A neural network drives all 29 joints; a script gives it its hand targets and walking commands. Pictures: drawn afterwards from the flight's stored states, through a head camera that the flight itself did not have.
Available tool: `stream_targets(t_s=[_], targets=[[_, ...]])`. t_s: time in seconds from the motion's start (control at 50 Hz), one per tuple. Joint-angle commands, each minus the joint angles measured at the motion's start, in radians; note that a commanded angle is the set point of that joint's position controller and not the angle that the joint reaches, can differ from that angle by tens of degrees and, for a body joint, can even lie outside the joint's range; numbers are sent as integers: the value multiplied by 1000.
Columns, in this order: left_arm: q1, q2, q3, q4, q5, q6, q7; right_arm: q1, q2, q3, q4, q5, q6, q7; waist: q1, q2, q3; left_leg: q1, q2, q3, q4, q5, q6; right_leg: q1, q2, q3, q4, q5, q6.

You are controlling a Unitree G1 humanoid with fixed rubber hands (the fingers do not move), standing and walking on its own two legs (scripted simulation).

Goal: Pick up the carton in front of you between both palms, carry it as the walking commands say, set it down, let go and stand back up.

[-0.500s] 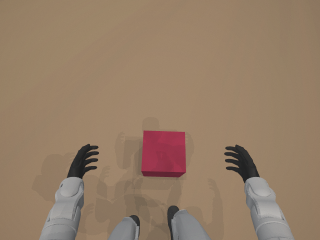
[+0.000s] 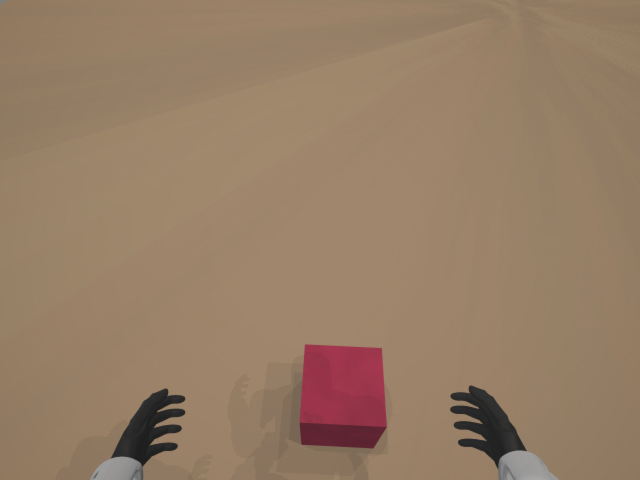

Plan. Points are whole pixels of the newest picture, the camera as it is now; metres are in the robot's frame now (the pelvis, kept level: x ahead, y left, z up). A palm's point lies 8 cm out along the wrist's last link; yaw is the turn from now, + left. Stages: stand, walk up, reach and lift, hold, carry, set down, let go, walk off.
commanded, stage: let go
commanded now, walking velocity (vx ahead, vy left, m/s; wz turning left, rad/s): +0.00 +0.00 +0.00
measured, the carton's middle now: (340, 398) +0.40 -0.07 -0.65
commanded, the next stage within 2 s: stand in 0.20 s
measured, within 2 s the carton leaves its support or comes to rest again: neither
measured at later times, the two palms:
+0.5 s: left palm out of the picture +0.14 +0.27 -0.08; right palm (554, 456) +0.16 -0.30 -0.08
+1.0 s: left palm out of the picture +0.12 +0.28 -0.09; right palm (560, 470) +0.14 -0.31 -0.09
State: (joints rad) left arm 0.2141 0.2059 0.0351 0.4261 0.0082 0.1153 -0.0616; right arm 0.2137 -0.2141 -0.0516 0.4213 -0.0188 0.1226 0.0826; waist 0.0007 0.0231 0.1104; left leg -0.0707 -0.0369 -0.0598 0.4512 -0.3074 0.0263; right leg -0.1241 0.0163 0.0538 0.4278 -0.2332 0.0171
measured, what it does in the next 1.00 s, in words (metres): stands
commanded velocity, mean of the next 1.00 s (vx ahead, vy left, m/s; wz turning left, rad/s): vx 0.00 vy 0.00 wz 0.00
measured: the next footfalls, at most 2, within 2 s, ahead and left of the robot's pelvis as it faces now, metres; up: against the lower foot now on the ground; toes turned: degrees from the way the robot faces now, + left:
none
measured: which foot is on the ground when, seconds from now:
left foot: down 0.00-1.00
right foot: down 0.00-1.00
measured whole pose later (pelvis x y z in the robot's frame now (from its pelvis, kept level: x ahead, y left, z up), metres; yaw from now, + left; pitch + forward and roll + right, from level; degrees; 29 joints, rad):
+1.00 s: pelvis +0.01 -0.02 +0.00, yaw +1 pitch -1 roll +0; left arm 0.15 0.34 0.04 0.86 0.03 0.00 0.02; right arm 0.19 -0.35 -0.03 0.78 -0.03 0.00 -0.03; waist 0.01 0.02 0.01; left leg -0.12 -0.02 -0.08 0.45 -0.32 0.00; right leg -0.17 0.02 0.02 0.46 -0.27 -0.01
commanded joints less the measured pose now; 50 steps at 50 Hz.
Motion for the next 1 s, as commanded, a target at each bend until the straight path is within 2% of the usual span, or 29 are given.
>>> stream_targets(t_s=[0.0, 0.14, 0.16, 0.18, 0.2, 0.22, 0.24, 0.28, 0.42, 0.5, 0.74, 0.98], targets=[[-34, 81, 26, -96, 0, 4, 0, -23, -104, -35, -102, -6, 5, -6, -5, -2, -53, -140, 24, 17, -110, 210, -43, 155, 47, -61, -10, 174, -2], [-32, 89, 34, -98, 5, 6, -3, -23, -92, -32, -110, 2, 2, -8, 3, -8, -76, -99, 4, 28, -85, 275, -46, 151, 38, -50, -16, 243, 3], [13, 105, 40, -42, -6, -22, 16, -59, -126, -41, -157, -16, 53, -37, -4, -26, -122, -53, 5, 34, -47, 352, -48, 127, 65, -58, 16, 236, 12], [10, 105, 42, -50, -5, -30, 26, -36, -124, -28, -147, -9, 67, -48, 3, -10, -126, -55, 3, 32, -39, 377, -51, 121, 61, -54, 19, 245, 10], [-35, 221, 63, 69, 26, -50, 64, -60, -222, -49, 4, -8, 1, -87, 18, 4, -106, -165, 45, 9, 11, 241, -64, -11, -49, -25, 10, 208, 14], [-43, 237, 60, 81, 36, -63, 75, -31, -202, -45, 14, -11, -28, -99, -1, -11, -112, -133, 39, -4, -5, 148, -58, -51, -55, 4, -2, 142, 11], [-40, 223, 57, 95, 38, -73, 81, -30, -206, -44, 32, -17, -49, -102, -5, -13, -111, -119, 52, -19, -1, 95, -49, -75, -58, 13, -4, 72, -6], [-57, 212, 53, 123, 42, -90, 84, -52, -188, -36, 60, -21, -77, -98, -2, -20, -100, -145, 57, -34, -1, 48, -39, -105, -61, 32, -21, -9, -13], [-66, 230, 49, 203, 30, -116, 80, -44, -233, -37, 140, -19, -109, -97, -1, -18, -176, -107, 82, -55, 17, 261, -33, -49, -72, 34, 28, 223, -21], [-64, 251, 46, 242, 31, -122, 86, -37, -252, -33, 176, -18, -116, -105, 0, -25, -186, -97, 90, -59, 16, 324, -30, -24, -79, 35, 33, 285, -24], [-81, 276, 40, 332, 27, -127, 89, -36, -272, -21, 253, -16, -127, -112, 6, -18, -169, -88, 104, -73, -15, 359, -27, 7, -92, 44, 14, 304, -34], [-100, 289, 34, 396, 21, -130, 84, -46, -288, -11, 314, -15, -138, -114, 8, -15, -142, -89, 111, -84, -63, 300, -22, 11, -99, 56, -25, 244, -38]])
